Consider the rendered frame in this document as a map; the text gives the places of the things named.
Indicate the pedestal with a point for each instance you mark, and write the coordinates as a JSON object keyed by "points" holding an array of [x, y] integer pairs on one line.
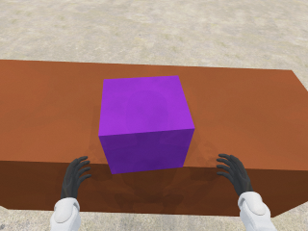
{"points": [[50, 116]]}

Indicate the right robot hand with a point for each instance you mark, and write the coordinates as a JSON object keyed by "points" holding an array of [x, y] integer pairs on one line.
{"points": [[237, 174]]}

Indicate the left robot hand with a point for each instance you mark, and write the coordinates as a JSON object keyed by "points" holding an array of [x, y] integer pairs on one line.
{"points": [[71, 182]]}

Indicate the left robot forearm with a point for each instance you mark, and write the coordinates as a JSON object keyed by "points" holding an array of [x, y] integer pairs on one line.
{"points": [[66, 215]]}

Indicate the right robot forearm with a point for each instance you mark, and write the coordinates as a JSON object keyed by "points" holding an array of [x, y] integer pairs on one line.
{"points": [[254, 213]]}

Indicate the carton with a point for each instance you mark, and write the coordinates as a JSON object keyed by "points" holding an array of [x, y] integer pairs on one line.
{"points": [[145, 123]]}

